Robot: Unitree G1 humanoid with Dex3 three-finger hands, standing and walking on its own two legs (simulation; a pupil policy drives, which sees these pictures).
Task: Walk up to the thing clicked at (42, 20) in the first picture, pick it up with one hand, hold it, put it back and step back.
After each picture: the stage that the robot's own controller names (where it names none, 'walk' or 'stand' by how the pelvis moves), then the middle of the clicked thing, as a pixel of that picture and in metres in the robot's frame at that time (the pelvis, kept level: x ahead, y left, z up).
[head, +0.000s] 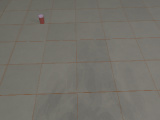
stand; (41, 19) +1.89 +0.60 -0.72
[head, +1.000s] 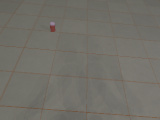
walk; (52, 27) +1.79 +0.32 -0.69
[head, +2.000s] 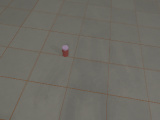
walk; (65, 51) +1.18 +0.17 -0.71
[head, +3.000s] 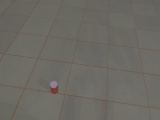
walk; (54, 87) +0.77 +0.22 -0.71
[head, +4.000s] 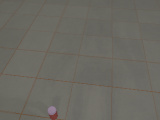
walk; (52, 113) +0.57 +0.25 -0.71
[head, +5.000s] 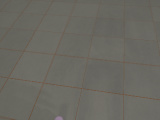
stand; out of the picture +0.45 +0.24 -0.70
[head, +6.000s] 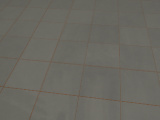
stand; out of the picture +0.41 +0.23 -0.72
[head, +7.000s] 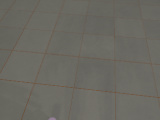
stand; out of the picture +0.42 +0.25 -0.72
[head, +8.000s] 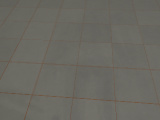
stand; out of the picture +0.36 +0.25 -0.71
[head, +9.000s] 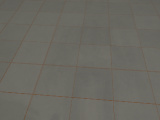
stand; out of the picture +0.42 +0.25 -0.73
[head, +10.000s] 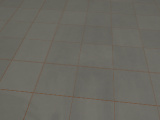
stand; out of the picture +0.41 +0.24 -0.73
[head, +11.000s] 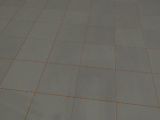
stand; out of the picture +0.40 +0.24 -0.73
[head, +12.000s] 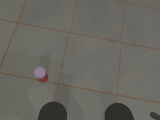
go down; (41, 74) +0.47 +0.24 -0.47
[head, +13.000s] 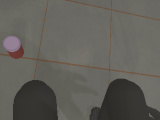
go down; (14, 48) +0.50 +0.28 -0.30
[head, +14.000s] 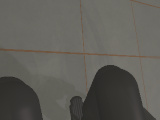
close in; out of the picture +0.47 +0.31 -0.24
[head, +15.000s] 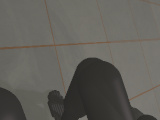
close; out of the picture +0.46 +0.34 -0.22
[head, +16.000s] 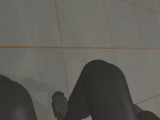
lift; out of the picture +0.42 +0.31 -0.23
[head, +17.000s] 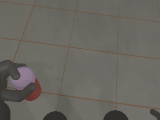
lift; (27, 85) +0.34 +0.19 -0.03
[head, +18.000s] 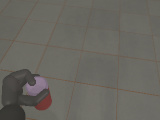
hold; (39, 94) +0.32 +0.17 -0.02
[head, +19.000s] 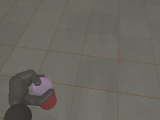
hold; (45, 94) +0.33 +0.15 -0.02
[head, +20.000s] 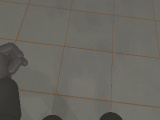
crouch; out of the picture +0.15 +0.19 -0.53
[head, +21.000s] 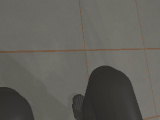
lower; out of the picture -0.01 +0.36 -0.28
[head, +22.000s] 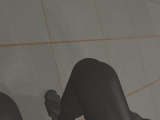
lower; out of the picture -0.26 +0.46 -0.25
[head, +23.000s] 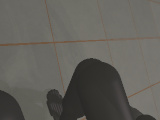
lower; out of the picture -0.47 +0.58 -0.25
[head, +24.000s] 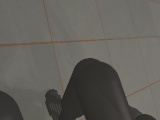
lower; out of the picture -0.68 +0.70 -0.26
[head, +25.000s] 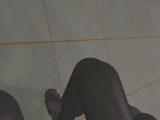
lower; out of the picture -0.89 +0.81 -0.26
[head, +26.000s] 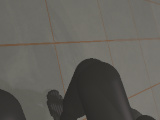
open; out of the picture -1.08 +0.93 -0.26
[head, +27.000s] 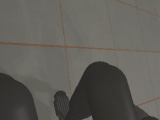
stand; out of the picture -1.25 +1.04 -0.26
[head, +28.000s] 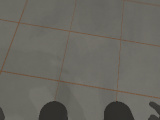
walk; out of the picture -1.13 +1.52 -0.50
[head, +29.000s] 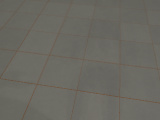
stand; out of the picture -1.27 +1.71 -0.69
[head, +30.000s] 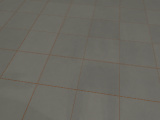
stand; out of the picture -1.40 +1.85 -0.69
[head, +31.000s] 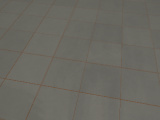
stand; out of the picture -1.52 +1.97 -0.74
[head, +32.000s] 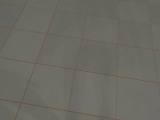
walk; out of the picture -1.65 +2.04 -0.72
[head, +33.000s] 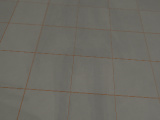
walk; out of the picture -1.87 +1.86 -0.72
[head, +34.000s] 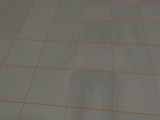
walk; out of the picture -1.59 +2.16 -0.72
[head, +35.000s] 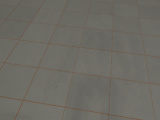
stand; out of the picture -1.48 +2.37 -0.74
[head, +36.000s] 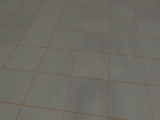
stand; out of the picture -1.58 +2.50 -0.75
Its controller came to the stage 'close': yes
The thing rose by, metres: 0.69
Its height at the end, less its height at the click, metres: -0.02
